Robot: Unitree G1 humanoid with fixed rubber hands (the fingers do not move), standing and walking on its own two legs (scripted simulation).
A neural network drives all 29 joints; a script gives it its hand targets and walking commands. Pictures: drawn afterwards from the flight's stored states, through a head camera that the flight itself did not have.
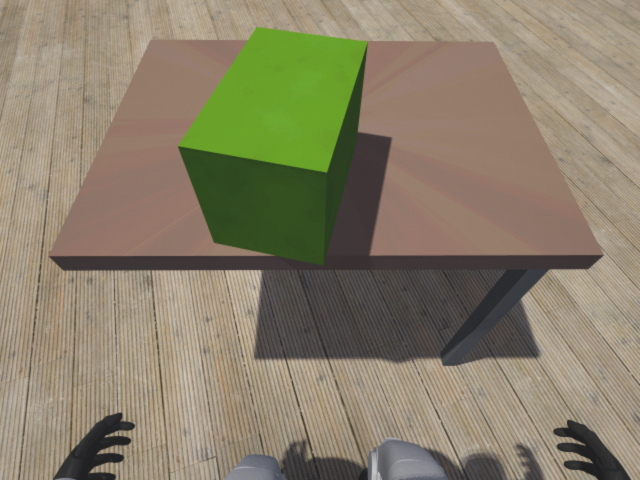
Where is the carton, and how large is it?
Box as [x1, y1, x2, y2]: [178, 27, 367, 265]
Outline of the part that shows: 256,27 179,143 178,147 214,242 323,265 356,141 367,42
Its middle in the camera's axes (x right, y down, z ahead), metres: -0.05 -0.15 +0.62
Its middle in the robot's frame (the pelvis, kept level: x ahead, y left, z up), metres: +0.57 +0.07 +0.05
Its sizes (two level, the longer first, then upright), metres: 0.294 0.183 0.205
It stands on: a table, 0.69 m high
